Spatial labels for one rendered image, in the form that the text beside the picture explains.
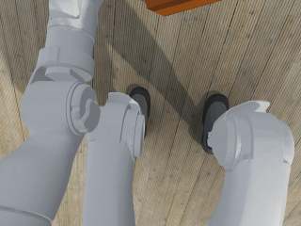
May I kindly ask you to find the left robot upper arm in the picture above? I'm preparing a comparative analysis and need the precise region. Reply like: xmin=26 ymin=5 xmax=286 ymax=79
xmin=0 ymin=81 xmax=101 ymax=226

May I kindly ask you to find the robot left forearm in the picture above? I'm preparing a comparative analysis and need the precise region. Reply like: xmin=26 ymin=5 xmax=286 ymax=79
xmin=21 ymin=0 xmax=103 ymax=117

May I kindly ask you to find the robot right foot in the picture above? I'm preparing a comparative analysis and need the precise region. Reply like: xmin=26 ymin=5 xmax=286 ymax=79
xmin=201 ymin=93 xmax=230 ymax=154

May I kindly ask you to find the carton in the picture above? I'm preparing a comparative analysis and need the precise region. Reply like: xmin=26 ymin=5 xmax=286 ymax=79
xmin=145 ymin=0 xmax=222 ymax=17

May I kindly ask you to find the right robot shin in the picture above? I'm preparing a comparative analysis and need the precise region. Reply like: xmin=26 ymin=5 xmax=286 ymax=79
xmin=207 ymin=100 xmax=294 ymax=165

